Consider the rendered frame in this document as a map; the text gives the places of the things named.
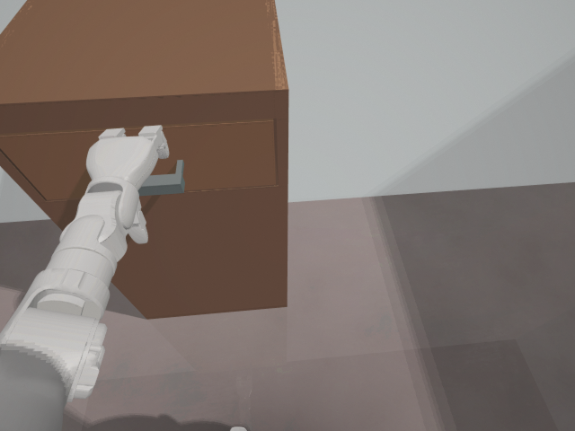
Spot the left robot upper arm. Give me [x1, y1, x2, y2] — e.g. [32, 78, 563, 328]
[0, 307, 108, 431]

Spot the cabinet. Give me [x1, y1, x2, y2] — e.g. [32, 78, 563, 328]
[0, 0, 288, 320]

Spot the left robot forearm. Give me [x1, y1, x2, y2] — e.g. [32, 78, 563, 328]
[0, 176, 139, 356]

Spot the drawer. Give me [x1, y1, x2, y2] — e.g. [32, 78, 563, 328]
[0, 119, 276, 200]

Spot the robot left hand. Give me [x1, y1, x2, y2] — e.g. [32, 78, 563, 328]
[86, 125, 169, 244]

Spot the handle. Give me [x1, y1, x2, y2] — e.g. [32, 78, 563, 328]
[138, 160, 185, 196]

